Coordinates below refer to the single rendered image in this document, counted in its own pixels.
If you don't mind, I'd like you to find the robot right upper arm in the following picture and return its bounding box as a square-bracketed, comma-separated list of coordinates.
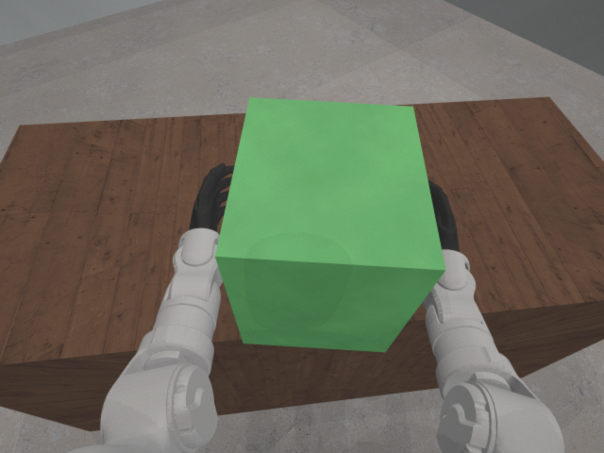
[437, 380, 563, 453]

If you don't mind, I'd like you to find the robot right hand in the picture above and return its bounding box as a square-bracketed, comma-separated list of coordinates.
[428, 180, 460, 252]

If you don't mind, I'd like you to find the pedestal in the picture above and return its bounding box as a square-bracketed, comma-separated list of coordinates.
[0, 97, 604, 431]

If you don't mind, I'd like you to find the robot right forearm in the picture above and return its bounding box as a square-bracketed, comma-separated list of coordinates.
[422, 249, 564, 453]

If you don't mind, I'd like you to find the robot left hand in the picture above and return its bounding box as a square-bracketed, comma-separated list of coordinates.
[189, 163, 235, 232]

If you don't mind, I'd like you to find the carton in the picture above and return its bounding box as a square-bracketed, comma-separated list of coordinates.
[215, 97, 445, 352]

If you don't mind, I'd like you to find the robot left upper arm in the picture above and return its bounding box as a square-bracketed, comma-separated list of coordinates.
[67, 362, 218, 453]

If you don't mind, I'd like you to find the robot left forearm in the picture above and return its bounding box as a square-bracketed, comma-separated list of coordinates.
[100, 228, 223, 443]

